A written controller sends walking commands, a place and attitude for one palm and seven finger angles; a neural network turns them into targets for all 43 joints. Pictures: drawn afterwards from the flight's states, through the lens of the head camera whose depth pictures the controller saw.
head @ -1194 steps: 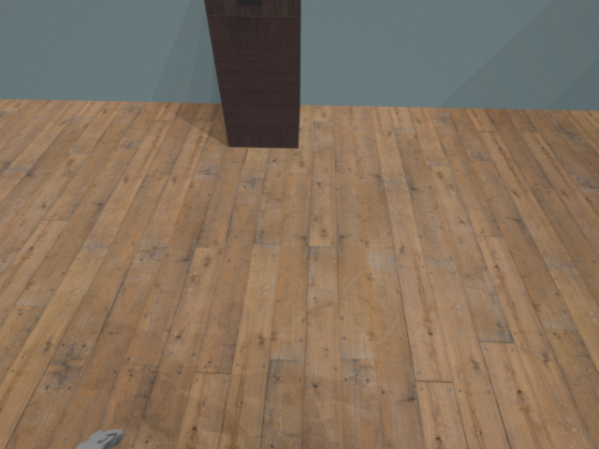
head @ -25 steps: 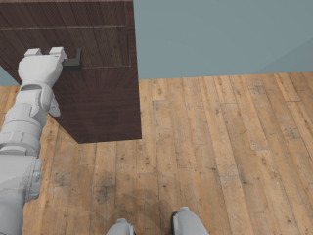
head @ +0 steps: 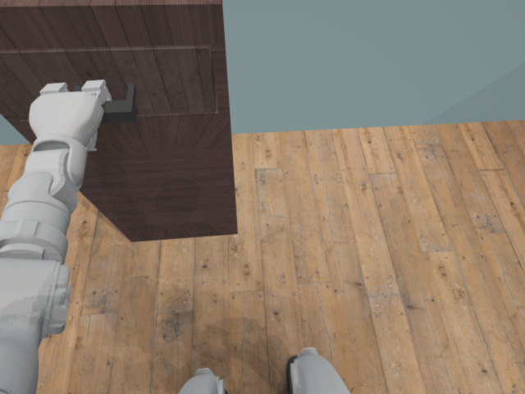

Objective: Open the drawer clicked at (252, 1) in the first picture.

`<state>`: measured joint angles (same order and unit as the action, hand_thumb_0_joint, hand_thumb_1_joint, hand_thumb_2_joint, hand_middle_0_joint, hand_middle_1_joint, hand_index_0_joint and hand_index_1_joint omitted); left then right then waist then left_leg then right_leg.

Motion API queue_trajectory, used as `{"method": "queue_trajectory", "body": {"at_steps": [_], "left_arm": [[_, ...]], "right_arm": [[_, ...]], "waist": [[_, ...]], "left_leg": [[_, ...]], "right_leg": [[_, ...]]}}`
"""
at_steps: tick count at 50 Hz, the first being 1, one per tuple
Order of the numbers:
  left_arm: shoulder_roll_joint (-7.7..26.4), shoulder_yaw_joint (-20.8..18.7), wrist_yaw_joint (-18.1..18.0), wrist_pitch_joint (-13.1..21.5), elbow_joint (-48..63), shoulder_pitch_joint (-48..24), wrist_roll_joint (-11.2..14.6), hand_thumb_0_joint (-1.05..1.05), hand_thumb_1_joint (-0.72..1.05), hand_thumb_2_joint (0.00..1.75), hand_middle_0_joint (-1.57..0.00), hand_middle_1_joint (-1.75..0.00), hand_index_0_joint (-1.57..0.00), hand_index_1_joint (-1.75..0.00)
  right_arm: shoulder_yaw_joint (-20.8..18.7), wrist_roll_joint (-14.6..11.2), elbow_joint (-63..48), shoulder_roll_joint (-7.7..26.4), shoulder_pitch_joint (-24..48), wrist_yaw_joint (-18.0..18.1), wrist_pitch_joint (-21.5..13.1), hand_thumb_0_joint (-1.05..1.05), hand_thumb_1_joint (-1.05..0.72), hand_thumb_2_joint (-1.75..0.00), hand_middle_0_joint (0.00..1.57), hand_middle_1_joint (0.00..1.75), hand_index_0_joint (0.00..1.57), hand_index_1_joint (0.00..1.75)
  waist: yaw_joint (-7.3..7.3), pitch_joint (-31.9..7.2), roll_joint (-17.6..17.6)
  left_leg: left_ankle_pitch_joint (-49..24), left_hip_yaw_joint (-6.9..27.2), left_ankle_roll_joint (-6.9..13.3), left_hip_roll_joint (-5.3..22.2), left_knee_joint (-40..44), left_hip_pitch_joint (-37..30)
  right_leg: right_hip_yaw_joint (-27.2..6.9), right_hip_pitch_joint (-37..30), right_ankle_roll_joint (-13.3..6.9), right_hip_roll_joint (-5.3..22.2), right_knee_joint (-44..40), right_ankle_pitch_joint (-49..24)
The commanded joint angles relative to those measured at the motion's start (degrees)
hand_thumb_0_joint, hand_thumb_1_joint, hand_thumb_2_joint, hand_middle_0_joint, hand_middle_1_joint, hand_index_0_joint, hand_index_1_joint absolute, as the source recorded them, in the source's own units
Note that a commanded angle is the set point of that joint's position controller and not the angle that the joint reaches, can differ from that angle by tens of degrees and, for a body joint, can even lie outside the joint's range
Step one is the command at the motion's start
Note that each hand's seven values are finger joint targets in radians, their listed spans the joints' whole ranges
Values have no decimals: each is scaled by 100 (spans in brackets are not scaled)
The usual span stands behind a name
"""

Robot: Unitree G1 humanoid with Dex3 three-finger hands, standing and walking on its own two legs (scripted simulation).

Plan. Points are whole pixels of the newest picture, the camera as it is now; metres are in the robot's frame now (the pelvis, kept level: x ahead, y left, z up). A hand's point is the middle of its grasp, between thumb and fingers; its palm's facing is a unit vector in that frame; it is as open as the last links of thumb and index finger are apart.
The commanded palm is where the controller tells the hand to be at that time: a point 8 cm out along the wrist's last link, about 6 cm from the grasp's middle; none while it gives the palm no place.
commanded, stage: close the thumb around the handle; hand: left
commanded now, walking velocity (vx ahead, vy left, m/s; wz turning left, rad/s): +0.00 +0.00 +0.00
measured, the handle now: (103, 101) +0.57 +0.23 +0.04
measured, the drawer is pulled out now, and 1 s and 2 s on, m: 0.00 0.06 0.17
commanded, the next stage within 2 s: pull the drawer open in 0.10 s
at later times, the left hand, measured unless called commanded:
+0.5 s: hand (85, 148) +0.49 +0.25 +0.02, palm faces -0.07 -0.01 -1.00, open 6.2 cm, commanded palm +0.45 +0.24 +0.07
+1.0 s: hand (80, 174) +0.44 +0.25 +0.02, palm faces -0.04 +0.00 -1.00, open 6.1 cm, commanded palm +0.43 +0.24 +0.07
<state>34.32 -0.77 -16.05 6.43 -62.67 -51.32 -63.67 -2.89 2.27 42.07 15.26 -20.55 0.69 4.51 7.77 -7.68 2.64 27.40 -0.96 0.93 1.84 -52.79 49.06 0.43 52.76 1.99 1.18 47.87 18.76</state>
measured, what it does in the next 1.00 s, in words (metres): stands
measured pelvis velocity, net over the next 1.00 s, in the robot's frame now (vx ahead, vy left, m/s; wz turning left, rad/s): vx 0.01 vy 0.00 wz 0.02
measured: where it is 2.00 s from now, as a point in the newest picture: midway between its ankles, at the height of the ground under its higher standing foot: outside the picture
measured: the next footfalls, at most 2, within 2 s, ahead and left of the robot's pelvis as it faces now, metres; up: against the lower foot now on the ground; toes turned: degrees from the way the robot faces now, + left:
none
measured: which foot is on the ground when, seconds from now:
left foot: down 0.00-1.00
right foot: down 0.00-1.00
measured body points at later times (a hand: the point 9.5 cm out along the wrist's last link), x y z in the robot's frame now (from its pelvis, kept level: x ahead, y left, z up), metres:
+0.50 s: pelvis +0.01 +0.00 +0.01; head +0.13 +0.00 +0.44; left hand +0.49 +0.25 +0.08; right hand +0.00 -0.27 -0.12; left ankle -0.04 +0.11 -0.69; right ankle +0.03 -0.15 -0.69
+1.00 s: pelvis +0.01 +0.00 +0.01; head +0.10 +0.00 +0.45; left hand +0.44 +0.25 +0.08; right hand +0.09 -0.28 -0.12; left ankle -0.04 +0.11 -0.69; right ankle +0.03 -0.15 -0.69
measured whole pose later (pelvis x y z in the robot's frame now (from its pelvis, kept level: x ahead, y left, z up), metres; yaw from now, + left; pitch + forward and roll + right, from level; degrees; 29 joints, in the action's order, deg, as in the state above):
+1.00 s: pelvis +0.01 +0.00 +0.01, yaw +1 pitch +19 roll -1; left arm 26.7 1.9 -20.3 4.5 -53.2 -38.7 -63.9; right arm -4.1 1.7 40.5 14.6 -14.2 0.4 4.9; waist 2.9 -7.8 2.3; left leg 26.6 -0.2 0.6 1.1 -49.3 41.6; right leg 1.1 45.4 1.7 1.8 45.6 19.0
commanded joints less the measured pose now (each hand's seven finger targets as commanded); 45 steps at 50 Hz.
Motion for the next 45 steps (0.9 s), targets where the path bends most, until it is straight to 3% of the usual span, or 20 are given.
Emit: {"method": "queue_trajectory", "body": {"at_steps": [1,6,11,16,17,20,22,26,27,29,31,33,34,36,37,38,39,41,44,45], "left_arm": [[1195,-189,-183,95,942,-2277,22,0,90,90,-40,-135,-40,-135],[1328,-271,-236,45,963,-2383,1,0,90,90,-40,-135,-40,-135],[1078,-137,-246,-5,978,-2306,9,0,90,90,-40,-135,-40,-135],[959,-152,-169,-10,1168,-1680,95,0,90,90,-40,-135,-40,-135],[755,0,-160,-11,1150,-1510,91,0,90,90,-40,-135,-40,-135],[960,-242,-138,-6,1315,-1111,163,0,90,90,-40,-135,-40,-135],[657,-21,-146,26,1469,-1026,128,0,90,90,-40,-135,-40,-135],[804,-271,-195,54,1815,-545,185,0,90,90,-40,-135,-40,-135],[589,-121,-206,50,1793,-372,184,0,90,90,-40,-135,-40,-135],[581,-183,-237,46,1910,-106,206,0,90,90,-40,-135,-40,-135],[675,-301,-297,63,2336,-19,214,0,90,90,-40,-135,-40,-135],[315,-117,-364,21,2597,372,250,0,90,90,-40,-135,-40,-135],[426,-242,-403,-9,2676,577,252,0,90,90,-40,-135,-40,-135],[396,-246,-452,-67,2920,649,283,0,90,90,-40,-135,-40,-135],[377,-256,-471,-120,2787,865,274,0,90,90,-40,-135,-40,-135],[448,-136,-517,-116,2638,-135,206,0,90,90,-40,-135,-40,-135],[505,-101,-568,-93,2454,-712,94,0,90,90,-40,-135,-40,-135],[689,-255,-632,-126,2371,-743,17,0,90,90,-40,-135,-40,-135],[269,55,-658,-166,2143,-808,-14,0,90,90,-40,-135,-40,-135],[455,-83,-664,-172,2059,-854,-14,0,90,90,-40,-135,-40,-135]], "right_arm": [[-352,28,-153,1009,-1052,95,-49,0,-90,-90,20,30,20,30],[-358,33,-114,1041,-1080,75,-26,0,-90,-90,20,30,20,30],[-362,31,-140,1007,-1071,51,-35,0,-90,-90,20,30,20,30],[-365,7,-235,988,-974,36,-10,0,-90,-90,20,30,20,30],[-358,6,-267,942,-946,45,-18,0,-90,-90,20,30,20,30],[-362,-16,-314,975,-888,39,12,0,-90,-90,20,30,20,30],[-384,-18,-331,918,-828,48,10,0,-90,-90,20,30,20,30],[-415,-23,-379,934,-733,28,52,0,-90,-90,20,30,20,30],[-409,-21,-399,888,-699,28,41,0,-90,-90,20,30,20,30],[-420,-44,-432,897,-619,16,50,0,-90,-90,20,30,20,30],[-450,-49,-484,891,-561,-2,61,0,-90,-90,20,30,20,30],[-460,-60,-560,825,-488,-38,42,0,-90,-90,20,30,20,30],[-459,-63,-562,833,-425,-39,34,0,-90,-90,20,30,20,30],[-461,-67,-601,848,-349,-41,36,0,-90,-90,20,30,20,30],[-446,-70,-593,835,-295,-38,36,0,-90,-90,20,30,20,30],[-418,-85,-470,893,-318,8,47,0,-90,-90,20,30,20,30],[-421,-57,-385,885,-341,49,29,0,-90,-90,20,30,20,30],[-433,-33,-360,897,-335,58,25,0,-90,-90,20,30,20,30],[-445,-33,-357,799,-339,34,-1,0,-90,-90,20,30,20,30],[-436,-25,-341,829,-322,42,-5,0,-90,-90,20,30,20,30]], "waist": [[134,-2693,302],[124,-2762,391],[104,-2752,468],[-73,-2816,449],[-73,-2714,454],[-195,-2720,212],[-177,-2591,318],[-326,-2716,183],[-318,-2521,231],[-369,-2409,48],[-455,-2683,260],[-465,-2581,286],[-523,-2543,181],[-476,-2519,146],[-492,-2310,46],[-207,-2022,-6],[-117,-1847,26],[-262,-2179,214],[-249,-2323,403],[-253,-2299,272]], "left_leg": [[-3198,98,60,-183,405,-1531],[-3296,134,28,-175,393,-1617],[-3401,164,7,-152,424,-1788],[-3546,136,5,-141,520,-1891],[-3551,108,20,-137,539,-1870],[-3477,81,38,-141,621,-1805],[-3674,62,38,-122,638,-1907],[-3945,47,44,-123,682,-1997],[-3954,29,47,-119,712,-1982],[-3939,20,55,-115,749,-1966],[-4304,34,32,-108,744,-2187],[-4484,56,21,-93,776,-2302],[-4545,59,35,-89,785,-2270],[-4625,73,32,-88,800,-2323],[-4405,46,42,-101,848,-2224],[-3931,71,18,-115,835,-2160],[-3670,75,18,-125,828,-2087],[-3798,64,-1,-154,811,-2240],[-3887,62,-46,-179,741,-2367],[-3744,61,-38,-185,745,-2271]], "right_leg": [[191,-1624,-331,-378,-211,-2008],[204,-1573,-335,-380,-197,-1967],[254,-1499,-342,-398,-231,-1858],[250,-1750,-350,-407,-279,-1986],[272,-1759,-342,-398,-306,-1969],[238,-2035,-340,-405,-339,-2085],[264,-1958,-340,-392,-368,-2126],[210,-2250,-354,-388,-387,-2398],[243,-2220,-346,-380,-413,-2378],[248,-2287,-349,-386,-439,-2388],[203,-2411,-368,-376,-411,-2575],[239,-2432,-360,-384,-454,-2610],[226,-2507,-366,-374,-452,-2677],[215,-2566,-361,-369,-480,-2781],[233,-2583,-349,-363,-514,-2710],[267,-2272,-331,-375,-533,-2477],[285,-2058,-330,-357,-522,-2263],[255,-2106,-374,-351,-483,-2238],[272,-2022,-374,-348,-445,-2217],[259,-2059,-369,-342,-443,-2195]]}}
